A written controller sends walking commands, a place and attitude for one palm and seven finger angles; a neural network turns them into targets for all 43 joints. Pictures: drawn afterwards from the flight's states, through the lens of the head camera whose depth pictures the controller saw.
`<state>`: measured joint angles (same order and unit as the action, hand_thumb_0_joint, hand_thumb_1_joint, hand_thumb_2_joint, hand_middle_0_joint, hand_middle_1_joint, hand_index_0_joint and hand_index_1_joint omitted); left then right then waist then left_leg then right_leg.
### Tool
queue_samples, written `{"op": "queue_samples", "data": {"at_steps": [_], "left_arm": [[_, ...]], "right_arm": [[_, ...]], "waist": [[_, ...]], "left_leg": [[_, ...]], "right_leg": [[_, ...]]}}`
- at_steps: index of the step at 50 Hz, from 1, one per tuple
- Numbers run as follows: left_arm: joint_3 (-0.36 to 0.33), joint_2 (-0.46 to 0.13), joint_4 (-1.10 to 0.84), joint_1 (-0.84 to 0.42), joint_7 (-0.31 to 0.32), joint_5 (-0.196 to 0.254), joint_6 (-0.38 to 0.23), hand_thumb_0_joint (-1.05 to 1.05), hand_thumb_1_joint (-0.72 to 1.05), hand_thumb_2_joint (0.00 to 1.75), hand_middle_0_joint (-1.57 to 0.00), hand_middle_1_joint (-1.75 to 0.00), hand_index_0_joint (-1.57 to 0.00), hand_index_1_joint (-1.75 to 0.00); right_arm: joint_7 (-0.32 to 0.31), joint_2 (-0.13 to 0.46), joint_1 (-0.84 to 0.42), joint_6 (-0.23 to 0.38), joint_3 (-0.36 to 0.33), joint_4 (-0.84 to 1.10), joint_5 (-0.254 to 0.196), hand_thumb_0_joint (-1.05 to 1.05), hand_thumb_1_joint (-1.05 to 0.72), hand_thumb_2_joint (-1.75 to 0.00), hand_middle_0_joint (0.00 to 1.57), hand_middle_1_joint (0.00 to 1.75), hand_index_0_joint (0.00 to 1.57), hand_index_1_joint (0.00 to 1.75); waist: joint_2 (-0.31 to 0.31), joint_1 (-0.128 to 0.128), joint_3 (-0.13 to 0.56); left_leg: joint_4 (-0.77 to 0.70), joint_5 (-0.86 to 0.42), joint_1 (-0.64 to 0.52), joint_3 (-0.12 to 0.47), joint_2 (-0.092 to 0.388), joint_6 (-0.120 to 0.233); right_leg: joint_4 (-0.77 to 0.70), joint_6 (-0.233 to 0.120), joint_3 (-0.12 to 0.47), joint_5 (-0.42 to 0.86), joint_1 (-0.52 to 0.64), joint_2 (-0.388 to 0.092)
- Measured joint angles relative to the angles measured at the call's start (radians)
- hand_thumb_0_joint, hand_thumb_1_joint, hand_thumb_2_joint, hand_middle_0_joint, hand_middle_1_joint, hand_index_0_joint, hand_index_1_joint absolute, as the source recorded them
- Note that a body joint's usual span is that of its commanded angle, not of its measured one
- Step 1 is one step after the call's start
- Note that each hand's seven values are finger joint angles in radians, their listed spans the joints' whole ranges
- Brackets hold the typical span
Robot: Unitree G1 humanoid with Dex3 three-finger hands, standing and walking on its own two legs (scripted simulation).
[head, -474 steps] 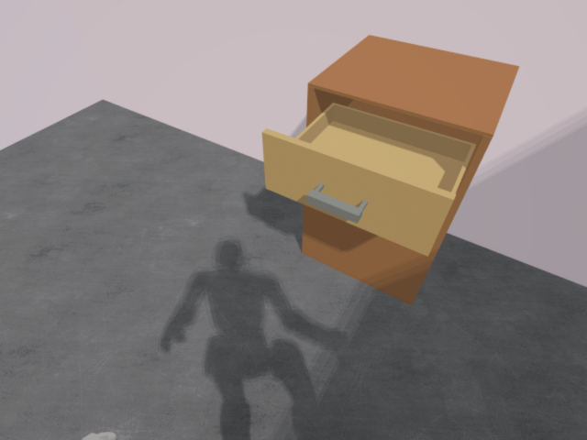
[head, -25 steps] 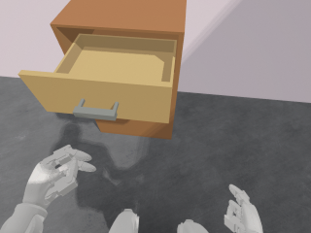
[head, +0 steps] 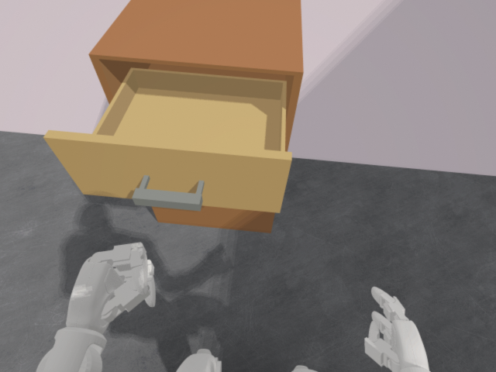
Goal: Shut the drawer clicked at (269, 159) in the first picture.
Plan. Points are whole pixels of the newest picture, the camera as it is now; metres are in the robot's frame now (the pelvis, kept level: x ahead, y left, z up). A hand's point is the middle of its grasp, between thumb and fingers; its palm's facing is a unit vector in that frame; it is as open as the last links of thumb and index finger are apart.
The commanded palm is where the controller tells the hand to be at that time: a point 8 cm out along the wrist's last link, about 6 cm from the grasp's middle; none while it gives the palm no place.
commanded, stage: raise the hand and make a fist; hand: left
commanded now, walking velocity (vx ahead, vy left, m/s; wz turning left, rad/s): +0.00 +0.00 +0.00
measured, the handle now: (170, 190) +0.44 +0.18 -0.02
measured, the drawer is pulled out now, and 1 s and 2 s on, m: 0.27 0.27 0.27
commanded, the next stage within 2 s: bring the fist close to the handle in 0.66 s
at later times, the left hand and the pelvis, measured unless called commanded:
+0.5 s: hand (150, 269) +0.25 +0.15 +0.08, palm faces -0.05 -1.00 -0.06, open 3.3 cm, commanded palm +0.23 +0.21 +0.08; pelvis +0.01 +0.00 +0.01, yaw +0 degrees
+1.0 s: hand (155, 265) +0.26 +0.15 +0.06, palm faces -0.04 -1.00 -0.06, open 3.3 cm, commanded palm +0.25 +0.21 +0.06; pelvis +0.01 -0.03 +0.01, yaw +1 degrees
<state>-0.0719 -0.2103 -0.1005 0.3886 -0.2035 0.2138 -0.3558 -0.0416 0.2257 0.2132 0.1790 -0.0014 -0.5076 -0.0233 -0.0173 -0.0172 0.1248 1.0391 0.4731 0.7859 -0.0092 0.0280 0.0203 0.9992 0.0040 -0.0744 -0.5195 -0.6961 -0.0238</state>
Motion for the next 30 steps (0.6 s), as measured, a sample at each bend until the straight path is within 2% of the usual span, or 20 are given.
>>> {"op": "queue_samples", "data": {"at_steps": [6, 14, 20, 30], "left_arm": [[0.034, 0.004, -0.025, -0.029, 0.039, -0.027, 0.069, 0.02, 0.9, 0.9, -1.35, -1.55, -1.35, -1.55], [0.045, 0.005, -0.038, -0.051, 0.062, -0.038, 0.107, 0.02, 0.9, 0.9, -1.39, -1.59, -1.39, -1.59], [0.02, -0.002, -0.023, -0.045, 0.058, -0.024, 0.11, 0.02, 0.9, 0.9, -1.4, -1.6, -1.4, -1.59], [-0.022, -0.019, 0.004, -0.021, 0.033, 0.002, 0.063, 0.02, 0.9, 0.9, -1.4, -1.6, -1.4, -1.6]], "right_arm": [[0.012, -0.026, -0.001, -0.03, 0.044, 0.044, 0.003, 0.01, -0.9, -0.9, 0.2, 0.3, 0.2, 0.3], [0.018, -0.018, 0.027, -0.054, 0.057, 0.041, 0.003, 0.01, -0.9, -0.9, 0.2, 0.3, 0.2, 0.3], [0.014, 0.004, 0.051, -0.06, 0.039, 0.021, -0.001, 0.01, -0.9, -0.9, 0.2, 0.3, 0.2, 0.3], [0.004, 0.03, 0.062, -0.044, 0.009, -0.006, -0.005, 0.01, -0.9, -0.9, 0.2, 0.3, 0.2, 0.3]], "waist": [[-0.01, 0.01, 0.003], [-0.015, 0.011, 0.0], [-0.015, 0.0, -0.002], [-0.01, -0.011, -0.004]], "left_leg": [[-0.018, -0.003, -0.028, -0.001, -0.006, 0.007], [-0.04, -0.005, -0.059, -0.004, -0.008, 0.008], [-0.062, -0.011, -0.08, -0.007, -0.004, 0.001], [-0.078, -0.016, -0.09, -0.002, 0.005, -0.015]], "right_leg": [[-0.026, 0.008, 0.0, 0.007, 0.033, -0.005], [-0.047, 0.009, 0.003, 0.01, 0.062, -0.006], [-0.063, 0.004, 0.006, 0.014, 0.078, -0.002], [-0.067, -0.012, 0.002, 0.011, 0.081, 0.008]]}}
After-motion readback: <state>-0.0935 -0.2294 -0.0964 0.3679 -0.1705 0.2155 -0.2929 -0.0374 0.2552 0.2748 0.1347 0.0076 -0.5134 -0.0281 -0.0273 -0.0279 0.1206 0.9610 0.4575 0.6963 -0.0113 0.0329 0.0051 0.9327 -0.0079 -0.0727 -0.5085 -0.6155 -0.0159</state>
